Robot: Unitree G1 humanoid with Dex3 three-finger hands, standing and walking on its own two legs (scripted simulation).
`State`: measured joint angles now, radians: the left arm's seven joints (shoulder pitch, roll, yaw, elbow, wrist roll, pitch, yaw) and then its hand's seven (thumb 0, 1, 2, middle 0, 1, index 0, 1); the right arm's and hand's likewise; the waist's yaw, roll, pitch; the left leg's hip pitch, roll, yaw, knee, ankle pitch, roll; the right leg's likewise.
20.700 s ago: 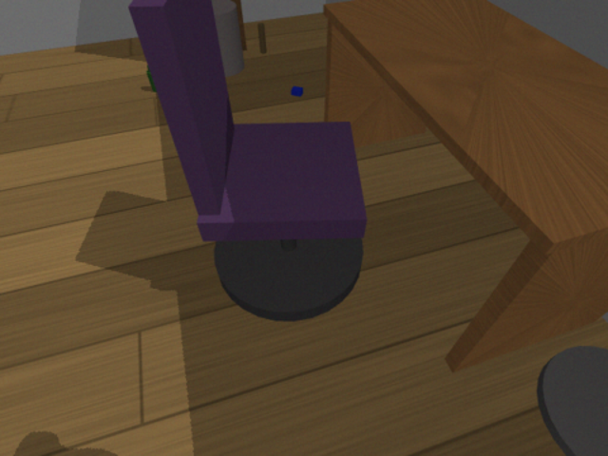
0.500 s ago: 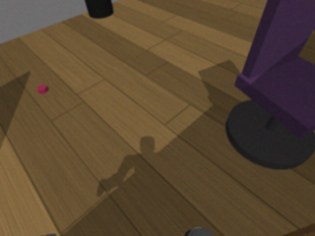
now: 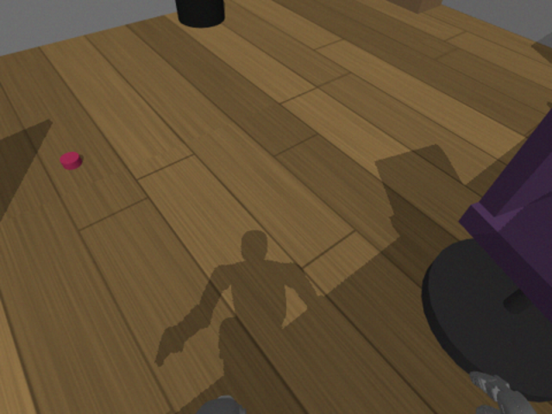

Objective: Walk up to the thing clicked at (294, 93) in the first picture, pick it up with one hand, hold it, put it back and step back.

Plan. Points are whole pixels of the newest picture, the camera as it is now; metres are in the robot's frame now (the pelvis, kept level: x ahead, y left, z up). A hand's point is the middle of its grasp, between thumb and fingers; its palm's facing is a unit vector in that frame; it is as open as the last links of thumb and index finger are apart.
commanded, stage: walk up
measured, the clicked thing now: out of the picture +1.05 -2.04 -0.73
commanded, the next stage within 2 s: none
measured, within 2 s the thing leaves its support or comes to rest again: neither
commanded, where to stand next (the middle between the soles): +0.89 -0.03 m, yaw +0 degrees
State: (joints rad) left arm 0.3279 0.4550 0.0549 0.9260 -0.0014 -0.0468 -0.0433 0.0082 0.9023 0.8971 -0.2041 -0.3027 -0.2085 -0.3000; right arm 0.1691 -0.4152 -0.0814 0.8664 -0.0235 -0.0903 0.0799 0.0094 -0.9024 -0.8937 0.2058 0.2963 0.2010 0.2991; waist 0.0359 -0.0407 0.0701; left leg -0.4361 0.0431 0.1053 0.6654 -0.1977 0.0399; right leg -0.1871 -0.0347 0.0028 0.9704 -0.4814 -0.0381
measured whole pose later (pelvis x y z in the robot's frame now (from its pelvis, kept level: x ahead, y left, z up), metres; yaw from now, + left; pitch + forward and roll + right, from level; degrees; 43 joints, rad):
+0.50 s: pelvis +0.24 -0.07 +0.01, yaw +0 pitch -3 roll +1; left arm 0.19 0.40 0.06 0.86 0.00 -0.09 -0.06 0.00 0.90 0.90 -0.20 -0.30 -0.21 -0.30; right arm 0.33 -0.44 -0.05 0.93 0.00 -0.04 0.04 0.01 -0.90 -0.89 0.21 0.30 0.20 0.30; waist -0.01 0.05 0.08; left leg -0.31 0.04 0.00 1.09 -0.41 0.03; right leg -0.36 -0.06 -0.11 0.63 -0.22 -0.04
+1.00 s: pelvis +0.45 -0.04 +0.01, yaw +2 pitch -3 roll +0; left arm 0.35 0.44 0.04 0.91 -0.01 -0.04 -0.04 0.01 0.90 0.90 -0.20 -0.30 -0.21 -0.30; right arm 0.21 -0.39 -0.05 0.83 0.00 -0.08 0.06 0.01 -0.90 -0.89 0.21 0.30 0.20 0.30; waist 0.02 -0.04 0.09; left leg -0.33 0.03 0.09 0.59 -0.21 0.03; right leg -0.35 -0.04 0.01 1.11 -0.42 -0.04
